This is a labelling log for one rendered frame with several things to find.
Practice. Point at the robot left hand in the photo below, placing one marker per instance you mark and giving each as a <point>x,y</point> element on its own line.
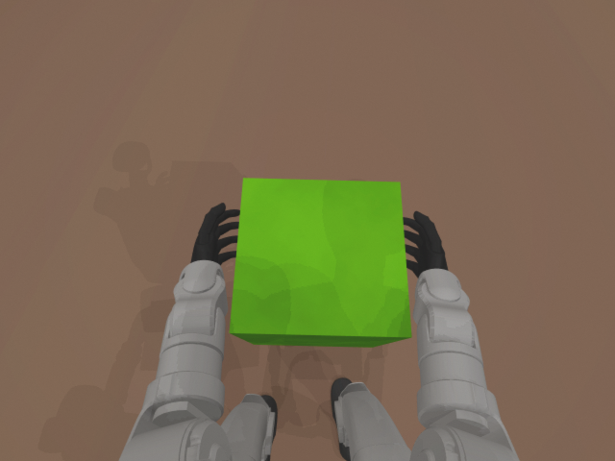
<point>207,246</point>

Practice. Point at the left robot upper arm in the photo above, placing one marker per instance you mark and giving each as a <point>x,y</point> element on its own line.
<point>199,439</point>

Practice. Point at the robot right hand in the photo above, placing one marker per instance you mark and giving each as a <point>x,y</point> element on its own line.
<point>430,254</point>

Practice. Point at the right robot upper arm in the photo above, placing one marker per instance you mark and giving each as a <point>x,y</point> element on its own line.
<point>446,443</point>

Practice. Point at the right robot thigh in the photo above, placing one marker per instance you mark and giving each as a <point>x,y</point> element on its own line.
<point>366,428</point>

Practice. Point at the left robot thigh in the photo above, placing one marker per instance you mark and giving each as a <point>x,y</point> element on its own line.
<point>249,428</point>

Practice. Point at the carton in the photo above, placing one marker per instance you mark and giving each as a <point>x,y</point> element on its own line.
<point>320,263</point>

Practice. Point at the robot right forearm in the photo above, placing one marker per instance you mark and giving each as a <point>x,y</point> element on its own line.
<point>453,388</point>

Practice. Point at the robot thigh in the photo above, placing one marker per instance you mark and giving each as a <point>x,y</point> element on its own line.
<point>249,428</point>
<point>366,428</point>

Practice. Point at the robot left forearm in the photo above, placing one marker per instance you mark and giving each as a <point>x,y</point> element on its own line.
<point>188,382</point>

